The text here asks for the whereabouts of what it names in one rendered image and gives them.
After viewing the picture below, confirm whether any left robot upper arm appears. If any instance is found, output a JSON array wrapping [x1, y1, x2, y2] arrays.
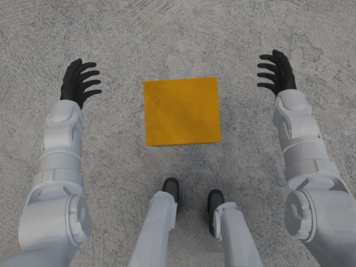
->
[[0, 194, 93, 267]]

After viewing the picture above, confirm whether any robot right shin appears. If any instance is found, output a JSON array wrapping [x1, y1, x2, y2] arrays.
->
[[213, 202, 244, 227]]

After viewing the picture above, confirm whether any robot left forearm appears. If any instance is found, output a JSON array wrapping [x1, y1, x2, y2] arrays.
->
[[18, 100, 84, 248]]

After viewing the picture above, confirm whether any robot right forearm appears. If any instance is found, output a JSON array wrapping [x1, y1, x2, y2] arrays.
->
[[273, 89, 356, 201]]

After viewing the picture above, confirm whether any robot right hand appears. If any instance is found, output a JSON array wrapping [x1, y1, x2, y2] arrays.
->
[[257, 50, 296, 98]]

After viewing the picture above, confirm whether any right robot upper arm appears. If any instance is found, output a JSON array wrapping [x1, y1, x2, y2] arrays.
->
[[284, 188, 356, 267]]

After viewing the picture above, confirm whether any robot left hand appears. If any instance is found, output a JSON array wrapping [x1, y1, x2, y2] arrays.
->
[[60, 58, 102, 109]]

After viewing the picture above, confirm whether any robot shin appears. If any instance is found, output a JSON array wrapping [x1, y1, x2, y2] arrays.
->
[[213, 202, 244, 227], [148, 191, 175, 207]]

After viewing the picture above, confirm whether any carton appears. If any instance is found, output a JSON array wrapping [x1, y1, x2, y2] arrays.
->
[[143, 77, 221, 147]]

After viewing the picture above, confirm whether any robot left shin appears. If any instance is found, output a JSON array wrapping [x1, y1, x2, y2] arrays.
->
[[148, 191, 175, 207]]

